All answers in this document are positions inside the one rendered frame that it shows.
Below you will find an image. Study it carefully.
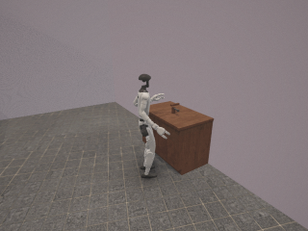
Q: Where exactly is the right robot foot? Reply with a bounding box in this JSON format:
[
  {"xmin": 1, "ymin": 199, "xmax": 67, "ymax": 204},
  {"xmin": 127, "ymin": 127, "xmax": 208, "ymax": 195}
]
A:
[{"xmin": 141, "ymin": 172, "xmax": 157, "ymax": 178}]

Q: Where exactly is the right robot upper arm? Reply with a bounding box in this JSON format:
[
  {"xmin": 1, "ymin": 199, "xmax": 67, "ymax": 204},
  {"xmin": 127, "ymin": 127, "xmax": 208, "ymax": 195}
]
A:
[{"xmin": 139, "ymin": 92, "xmax": 149, "ymax": 117}]

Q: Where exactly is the robot right shin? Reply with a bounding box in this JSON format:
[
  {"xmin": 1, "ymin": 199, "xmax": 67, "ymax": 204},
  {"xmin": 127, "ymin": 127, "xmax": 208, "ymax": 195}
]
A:
[{"xmin": 145, "ymin": 151, "xmax": 155, "ymax": 175}]

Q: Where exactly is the robot right forearm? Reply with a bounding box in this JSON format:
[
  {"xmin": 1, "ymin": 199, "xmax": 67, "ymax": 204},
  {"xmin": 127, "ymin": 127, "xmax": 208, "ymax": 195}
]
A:
[{"xmin": 141, "ymin": 112, "xmax": 159, "ymax": 130}]

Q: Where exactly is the robot left hand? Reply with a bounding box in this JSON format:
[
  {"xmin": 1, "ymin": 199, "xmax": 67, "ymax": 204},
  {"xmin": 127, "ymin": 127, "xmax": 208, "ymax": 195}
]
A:
[{"xmin": 152, "ymin": 93, "xmax": 164, "ymax": 101}]

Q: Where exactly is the left robot upper arm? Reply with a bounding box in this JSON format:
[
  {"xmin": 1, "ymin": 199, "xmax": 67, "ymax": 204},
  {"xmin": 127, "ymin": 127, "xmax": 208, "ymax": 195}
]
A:
[{"xmin": 133, "ymin": 96, "xmax": 138, "ymax": 107}]

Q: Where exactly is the counter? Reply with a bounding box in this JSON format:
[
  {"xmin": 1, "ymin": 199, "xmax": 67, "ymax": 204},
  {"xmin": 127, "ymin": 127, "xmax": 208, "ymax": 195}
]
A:
[{"xmin": 142, "ymin": 101, "xmax": 214, "ymax": 175}]

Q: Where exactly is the robot right hand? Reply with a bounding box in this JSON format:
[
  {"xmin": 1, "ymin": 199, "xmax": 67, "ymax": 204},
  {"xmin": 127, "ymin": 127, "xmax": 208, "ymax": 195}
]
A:
[{"xmin": 156, "ymin": 127, "xmax": 170, "ymax": 139}]

